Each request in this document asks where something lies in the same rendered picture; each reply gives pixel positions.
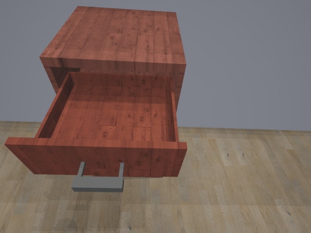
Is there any cabinet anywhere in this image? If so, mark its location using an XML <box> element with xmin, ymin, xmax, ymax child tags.
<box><xmin>39</xmin><ymin>6</ymin><xmax>186</xmax><ymax>178</ymax></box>

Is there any handle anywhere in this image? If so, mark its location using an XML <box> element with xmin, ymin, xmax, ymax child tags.
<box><xmin>71</xmin><ymin>162</ymin><xmax>124</xmax><ymax>192</ymax></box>

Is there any drawer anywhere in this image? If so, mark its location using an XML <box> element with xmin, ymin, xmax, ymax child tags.
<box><xmin>4</xmin><ymin>72</ymin><xmax>187</xmax><ymax>177</ymax></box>

